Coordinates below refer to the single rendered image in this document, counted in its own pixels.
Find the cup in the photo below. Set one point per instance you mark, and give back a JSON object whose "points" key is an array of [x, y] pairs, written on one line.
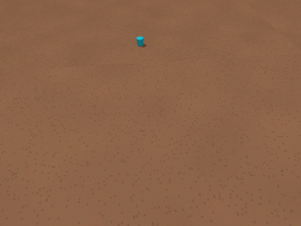
{"points": [[139, 41]]}

